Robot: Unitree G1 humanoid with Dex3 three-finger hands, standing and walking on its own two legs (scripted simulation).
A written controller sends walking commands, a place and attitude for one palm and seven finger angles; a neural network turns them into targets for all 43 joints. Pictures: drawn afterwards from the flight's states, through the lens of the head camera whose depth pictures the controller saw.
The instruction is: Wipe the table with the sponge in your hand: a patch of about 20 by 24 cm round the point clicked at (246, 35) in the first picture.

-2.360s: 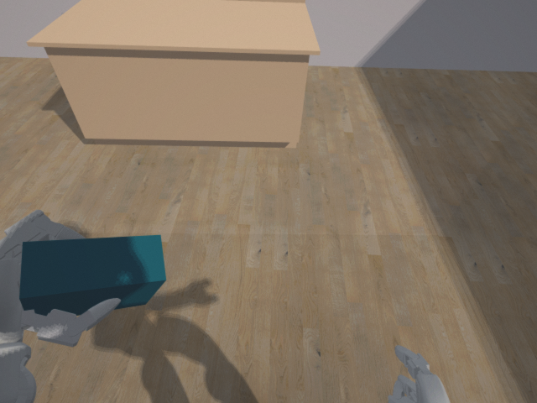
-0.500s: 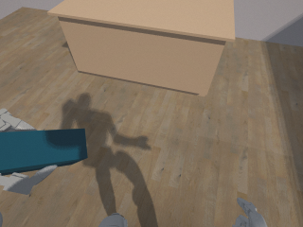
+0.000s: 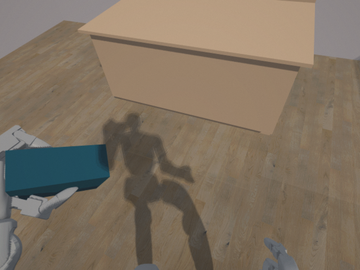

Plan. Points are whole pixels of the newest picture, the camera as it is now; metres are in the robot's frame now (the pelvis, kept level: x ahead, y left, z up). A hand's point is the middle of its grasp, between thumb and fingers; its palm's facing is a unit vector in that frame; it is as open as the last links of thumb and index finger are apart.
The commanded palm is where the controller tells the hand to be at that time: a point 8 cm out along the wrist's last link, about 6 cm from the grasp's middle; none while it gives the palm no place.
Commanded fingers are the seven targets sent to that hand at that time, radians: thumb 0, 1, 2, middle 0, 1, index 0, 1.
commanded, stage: walk to a spot facing it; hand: left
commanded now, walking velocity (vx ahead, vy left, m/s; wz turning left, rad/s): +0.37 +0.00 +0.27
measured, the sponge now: (74, 171) +0.24 +0.20 +0.17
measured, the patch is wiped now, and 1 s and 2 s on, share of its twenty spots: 0.00 0.00 0.00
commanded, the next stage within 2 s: none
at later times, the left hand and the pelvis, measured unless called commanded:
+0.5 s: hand (74, 110) +0.34 +0.22 +0.21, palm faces +0.46 -0.78 -0.42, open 9.4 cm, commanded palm +0.28 +0.27 +0.20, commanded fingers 0.00 0.10 1.30 -1.20 -1.60 -1.20 -1.60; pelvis +0.15 -0.02 +0.02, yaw +5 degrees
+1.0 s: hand (75, 87) +0.42 +0.26 +0.20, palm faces +0.63 -0.66 -0.40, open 9.4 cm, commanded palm +0.35 +0.29 +0.20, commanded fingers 0.00 0.10 1.30 -1.20 -1.60 -1.20 -1.60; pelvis +0.27 -0.03 +0.00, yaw +16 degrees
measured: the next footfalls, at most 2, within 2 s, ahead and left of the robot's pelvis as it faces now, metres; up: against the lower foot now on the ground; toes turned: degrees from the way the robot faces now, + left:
left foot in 0.26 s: +0.19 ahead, +0.13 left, +0.00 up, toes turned +13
right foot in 0.58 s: +0.28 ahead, -0.16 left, +0.00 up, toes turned -4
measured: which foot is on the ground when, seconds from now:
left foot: up 0.00-0.24, down 0.26-0.58, up 0.60-0.94, down 0.96-1.00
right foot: down 0.00-0.26, up 0.28-0.56, down 0.58-0.96, up 0.98-1.00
